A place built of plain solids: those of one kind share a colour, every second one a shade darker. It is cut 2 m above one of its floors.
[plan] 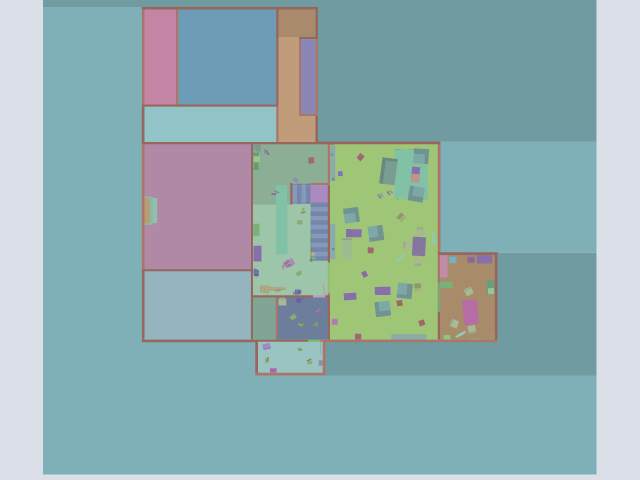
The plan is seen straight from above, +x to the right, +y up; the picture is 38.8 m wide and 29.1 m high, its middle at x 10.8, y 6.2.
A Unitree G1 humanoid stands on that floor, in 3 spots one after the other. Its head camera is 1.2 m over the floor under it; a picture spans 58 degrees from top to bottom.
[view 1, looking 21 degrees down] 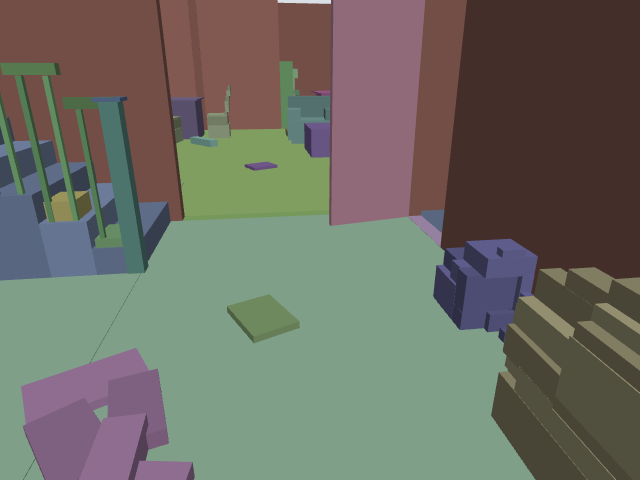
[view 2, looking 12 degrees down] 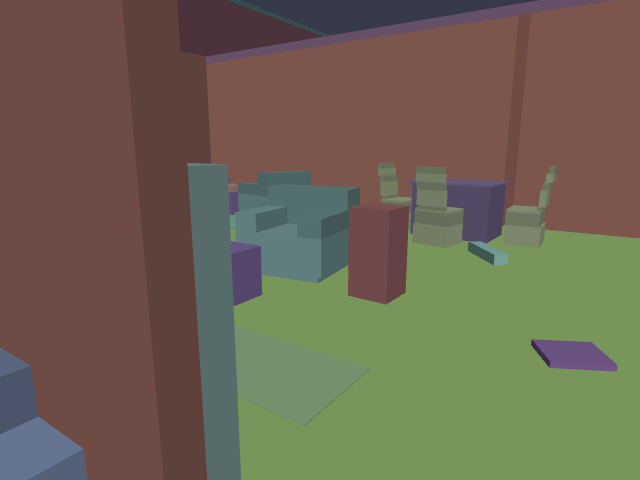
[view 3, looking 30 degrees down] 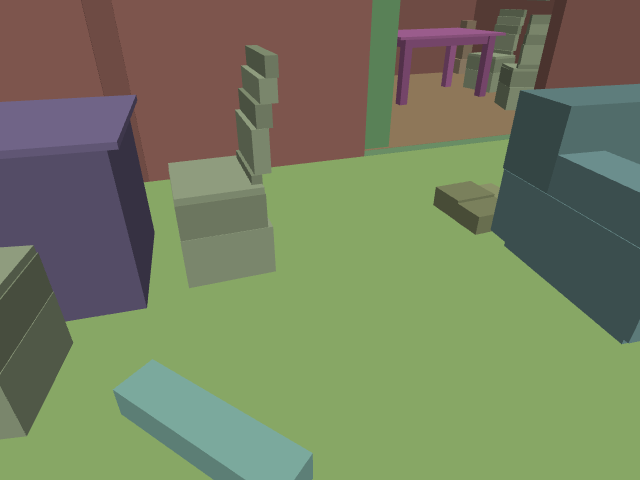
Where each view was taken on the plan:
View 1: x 7.54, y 4.15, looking -8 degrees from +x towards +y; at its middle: floor_hall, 3.35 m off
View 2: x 10.74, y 4.04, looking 34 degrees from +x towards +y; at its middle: armchair_club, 3.76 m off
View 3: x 14.78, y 5.08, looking -19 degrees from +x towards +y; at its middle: floor_living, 2.40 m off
